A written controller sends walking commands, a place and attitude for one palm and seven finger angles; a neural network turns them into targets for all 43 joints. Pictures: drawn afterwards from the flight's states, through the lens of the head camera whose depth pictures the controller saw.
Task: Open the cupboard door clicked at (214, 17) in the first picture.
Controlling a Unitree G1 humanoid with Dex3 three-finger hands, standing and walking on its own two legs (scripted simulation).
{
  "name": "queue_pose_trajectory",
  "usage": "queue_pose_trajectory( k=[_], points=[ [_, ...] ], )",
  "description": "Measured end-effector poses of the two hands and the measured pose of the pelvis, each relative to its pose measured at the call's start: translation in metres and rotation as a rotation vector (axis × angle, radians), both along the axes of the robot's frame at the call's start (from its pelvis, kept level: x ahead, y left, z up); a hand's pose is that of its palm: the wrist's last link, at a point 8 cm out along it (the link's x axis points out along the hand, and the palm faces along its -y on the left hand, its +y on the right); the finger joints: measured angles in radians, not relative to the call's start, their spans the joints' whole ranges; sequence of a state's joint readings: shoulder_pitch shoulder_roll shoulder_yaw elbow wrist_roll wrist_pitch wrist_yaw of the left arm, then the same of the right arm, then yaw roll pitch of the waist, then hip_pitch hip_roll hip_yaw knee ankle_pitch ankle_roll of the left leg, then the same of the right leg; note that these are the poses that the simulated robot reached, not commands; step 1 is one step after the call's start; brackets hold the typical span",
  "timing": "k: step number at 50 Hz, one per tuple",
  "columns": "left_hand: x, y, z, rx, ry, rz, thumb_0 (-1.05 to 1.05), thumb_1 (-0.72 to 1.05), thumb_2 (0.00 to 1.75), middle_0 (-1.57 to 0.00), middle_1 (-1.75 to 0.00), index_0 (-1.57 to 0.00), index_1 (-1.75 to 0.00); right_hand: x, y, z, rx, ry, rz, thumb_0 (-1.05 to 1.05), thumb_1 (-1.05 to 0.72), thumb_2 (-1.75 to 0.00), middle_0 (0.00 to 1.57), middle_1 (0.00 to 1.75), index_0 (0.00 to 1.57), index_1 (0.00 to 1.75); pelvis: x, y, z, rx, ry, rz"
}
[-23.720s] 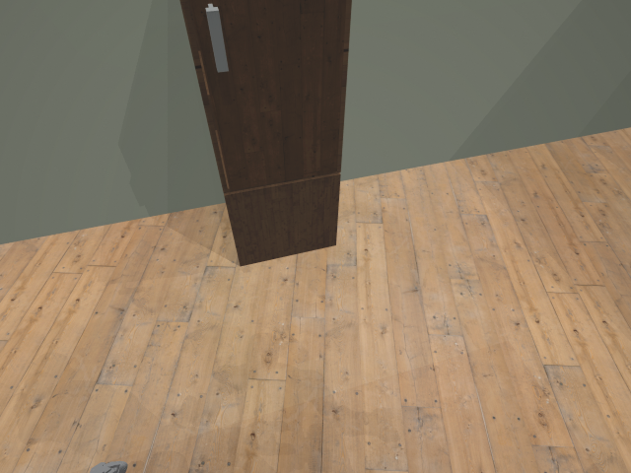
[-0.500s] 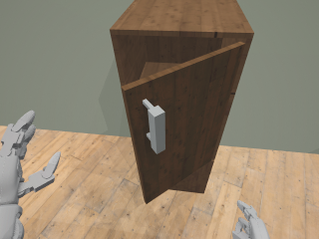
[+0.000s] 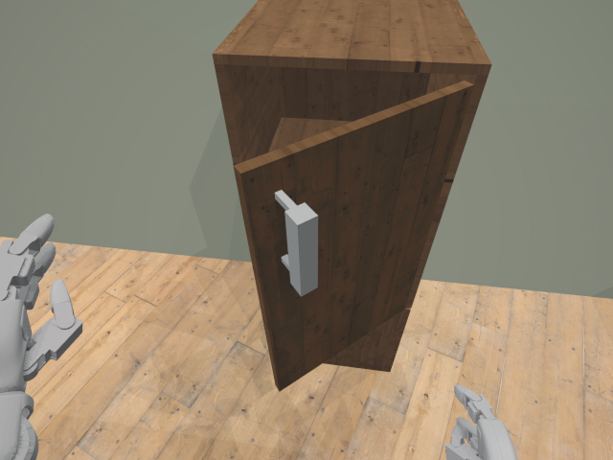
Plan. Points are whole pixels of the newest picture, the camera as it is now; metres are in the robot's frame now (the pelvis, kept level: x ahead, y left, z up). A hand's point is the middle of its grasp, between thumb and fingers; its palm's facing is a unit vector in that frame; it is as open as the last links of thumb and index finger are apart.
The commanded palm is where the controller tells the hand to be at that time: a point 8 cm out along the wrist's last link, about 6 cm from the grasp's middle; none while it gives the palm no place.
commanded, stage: step back with the hand held close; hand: left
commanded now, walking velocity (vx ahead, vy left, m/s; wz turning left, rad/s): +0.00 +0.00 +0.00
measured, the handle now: (293, 242) +0.34 +0.07 +0.13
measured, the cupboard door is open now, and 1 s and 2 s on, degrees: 42 42 42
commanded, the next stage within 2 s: stop stepping back and stand still in 1.30 s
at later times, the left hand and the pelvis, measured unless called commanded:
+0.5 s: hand (49, 350) +0.16 +0.27 +0.15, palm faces +0.35 -0.77 -0.54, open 7.4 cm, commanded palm +0.10 +0.31 +0.17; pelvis -0.05 +0.02 -0.01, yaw -2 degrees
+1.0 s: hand out of the picture +0.08 +0.27 +0.16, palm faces +0.49 -0.74 -0.46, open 7.4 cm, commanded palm +0.00 +0.32 +0.17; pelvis -0.13 +0.01 -0.04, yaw +1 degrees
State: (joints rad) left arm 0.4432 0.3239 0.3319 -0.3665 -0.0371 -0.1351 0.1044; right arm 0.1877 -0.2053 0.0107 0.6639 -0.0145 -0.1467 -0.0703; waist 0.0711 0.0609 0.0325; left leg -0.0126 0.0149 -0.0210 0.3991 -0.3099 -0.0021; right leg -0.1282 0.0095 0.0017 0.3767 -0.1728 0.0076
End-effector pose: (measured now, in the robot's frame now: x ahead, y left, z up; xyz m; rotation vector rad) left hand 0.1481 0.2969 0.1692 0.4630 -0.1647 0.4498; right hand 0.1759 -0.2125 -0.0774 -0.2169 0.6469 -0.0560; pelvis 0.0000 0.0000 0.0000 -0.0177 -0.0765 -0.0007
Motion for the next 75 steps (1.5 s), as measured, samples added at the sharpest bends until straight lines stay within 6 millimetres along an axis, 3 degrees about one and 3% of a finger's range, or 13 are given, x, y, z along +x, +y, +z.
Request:
queue_pose_trajectory(
  k=[9, 18, 27, 39, 49, 55, 60, 65, 71, 75],
  points=[
    [0.004, 0.011, 0.014, 0.084, -0.036, -0.008, 0.02, 0.89, 0.9, -0.21, -0.3, -0.21, -0.3, -0.007, -0.004, 0.0, 0.002, 0.016, -0.021, 0.01, -0.9, -0.9, 0.2, 0.3, 0.2, 0.3, -0.007, 0.001, -0.001, -0.002, 0.039, -0.007],
    [0.001, 0.003, -0.001, 0.118, 0.061, -0.12, 0.02, 0.89, 0.9, -0.21, -0.3, -0.21, -0.3, -0.035, -0.022, 0.003, -0.04, 0.044, -0.126, 0.01, -0.9, -0.9, 0.2, 0.3, 0.2, 0.3, -0.026, 0.013, -0.004, 0.016, 0.082, -0.034],
    [-0.035, 0.013, 0.009, 0.191, -0.023, -0.115, 0.02, 0.89, 0.9, -0.21, -0.3, -0.22, -0.3, -0.075, -0.02, 0.001, -0.061, 0.044, -0.143, 0.01, -0.9, -0.9, 0.2, 0.3, 0.2, 0.29, -0.059, 0.017, -0.013, 0.032, 0.068, -0.035],
    [-0.08, 0.016, 0.002, 0.198, -0.132, -0.077, 0.02, 0.89, 0.9, -0.21, -0.3, -0.22, -0.3, -0.13, -0.011, -0.017, -0.06, 0.05, -0.114, 0.01, -0.9, -0.9, 0.2, 0.3, 0.2, 0.3, -0.1, 0.018, -0.028, 0.029, 0.049, -0.011],
    [-0.11, 0.01, 0.009, 0.227, -0.214, -0.064, 0.02, 0.89, 0.9, -0.21, -0.3, -0.22, -0.3, -0.154, -0.018, -0.031, -0.056, 0.07, -0.085, 0.01, -0.9, -0.9, 0.21, 0.3, 0.2, 0.3, -0.125, 0.011, -0.036, 0.042, 0.037, 0.021],
    [-0.129, 0.012, 0.008, 0.248, -0.183, -0.095, 0.02, 0.89, 0.9, -0.21, -0.3, -0.22, -0.3, -0.168, -0.017, -0.025, -0.081, 0.045, -0.091, 0.01, -0.9, -0.9, 0.2, 0.3, 0.2, 0.3, -0.147, 0.015, -0.036, 0.006, 0.046, 0.048],
    [-0.157, 0.015, 0.016, 0.235, -0.186, -0.03, 0.02, 0.89, 0.9, -0.21, -0.3, -0.22, -0.3, -0.178, -0.011, -0.021, -0.049, 0.035, -0.081, 0.01, -0.9, -0.9, 0.2, 0.3, 0.2, 0.3, -0.155, 0.005, -0.028, -0.006, 0.078, 0.025],
    [-0.162, -0.007, 0.008, 0.146, -0.17, -0.032, 0.02, 0.89, 0.9, -0.21, -0.3, -0.21, -0.3, -0.186, -0.012, -0.024, -0.002, 0.035, -0.033, 0.01, -0.9, -0.9, 0.2, 0.3, 0.2, 0.3, -0.182, -0.007, -0.022, 0.001, 0.112, -0.042],
    [-0.157, -0.026, 0.006, 0.128, -0.047, -0.158, 0.02, 0.89, 0.9, -0.21, -0.3, -0.21, -0.3, -0.209, -0.021, 0.006, -0.015, 0.049, -0.081, 0.01, -0.9, -0.9, 0.21, 0.3, 0.2, 0.3, -0.205, -0.012, -0.001, 0.061, 0.139, -0.056],
    [-0.168, -0.025, 0.006, 0.158, -0.009, -0.226, 0.02, 0.89, 0.9, -0.21, -0.3, -0.22, -0.3, -0.227, -0.031, 0.022, -0.069, 0.005, -0.123, 0.01, -0.9, -0.9, 0.21, 0.3, 0.2, 0.3, -0.221, -0.005, -0.001, 0.037, 0.155, -0.054]
  ],
)
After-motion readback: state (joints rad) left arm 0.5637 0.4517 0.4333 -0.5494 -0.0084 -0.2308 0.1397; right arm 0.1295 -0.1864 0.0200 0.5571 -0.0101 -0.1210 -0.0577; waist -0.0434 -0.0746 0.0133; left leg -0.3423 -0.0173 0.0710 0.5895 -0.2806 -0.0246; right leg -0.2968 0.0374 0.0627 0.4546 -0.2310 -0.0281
